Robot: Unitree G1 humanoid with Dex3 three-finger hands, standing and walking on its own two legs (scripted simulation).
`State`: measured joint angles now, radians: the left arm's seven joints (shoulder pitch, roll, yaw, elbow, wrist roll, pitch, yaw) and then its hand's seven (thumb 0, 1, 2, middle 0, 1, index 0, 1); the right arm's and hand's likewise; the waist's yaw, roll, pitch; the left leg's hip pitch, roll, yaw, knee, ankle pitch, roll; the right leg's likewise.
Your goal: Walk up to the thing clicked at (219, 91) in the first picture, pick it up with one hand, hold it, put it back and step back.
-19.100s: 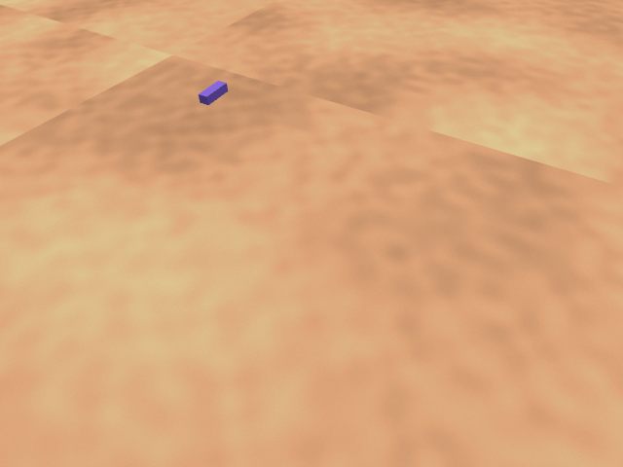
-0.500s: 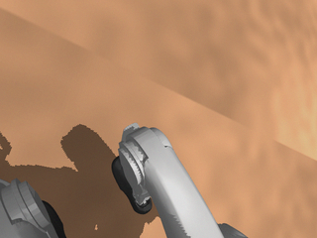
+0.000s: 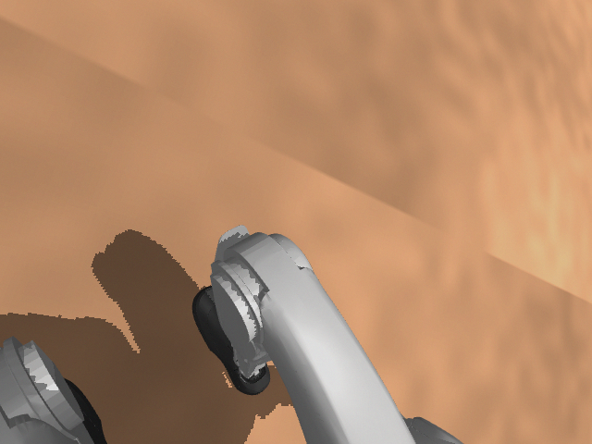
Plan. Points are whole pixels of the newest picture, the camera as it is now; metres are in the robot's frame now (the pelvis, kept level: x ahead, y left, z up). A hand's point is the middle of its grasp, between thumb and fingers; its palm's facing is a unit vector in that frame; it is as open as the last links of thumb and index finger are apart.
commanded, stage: close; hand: left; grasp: from above
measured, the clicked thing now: out of the picture +0.46 +0.35 -0.30
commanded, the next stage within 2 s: none
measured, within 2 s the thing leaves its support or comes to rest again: neither
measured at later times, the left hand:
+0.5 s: hand out of the picture +0.44 +0.35 -0.26, palm faces -0.15 -0.40 -0.90, open 13.8 cm
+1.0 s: hand out of the picture +0.45 +0.35 -0.27, palm faces -0.15 -0.40 -0.90, open 12.6 cm
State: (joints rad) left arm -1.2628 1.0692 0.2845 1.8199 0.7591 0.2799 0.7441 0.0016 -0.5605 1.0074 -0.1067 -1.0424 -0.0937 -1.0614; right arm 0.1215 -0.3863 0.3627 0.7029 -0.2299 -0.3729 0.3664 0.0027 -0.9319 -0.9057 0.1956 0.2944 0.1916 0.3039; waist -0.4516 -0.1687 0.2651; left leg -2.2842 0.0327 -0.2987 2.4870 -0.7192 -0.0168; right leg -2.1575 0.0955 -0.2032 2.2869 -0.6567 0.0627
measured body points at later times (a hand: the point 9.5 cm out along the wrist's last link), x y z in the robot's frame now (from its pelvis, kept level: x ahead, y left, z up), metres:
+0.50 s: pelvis +0.00 +0.00 +0.01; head +0.31 +0.13 +0.30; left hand +0.45 +0.37 -0.21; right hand +0.02 -0.24 -0.03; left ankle +0.06 +0.13 -0.29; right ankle +0.12 -0.12 -0.29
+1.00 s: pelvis +0.00 +0.00 +0.01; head +0.31 +0.13 +0.30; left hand +0.46 +0.36 -0.22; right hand +0.01 -0.24 -0.02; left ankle +0.06 +0.13 -0.29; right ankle +0.12 -0.12 -0.29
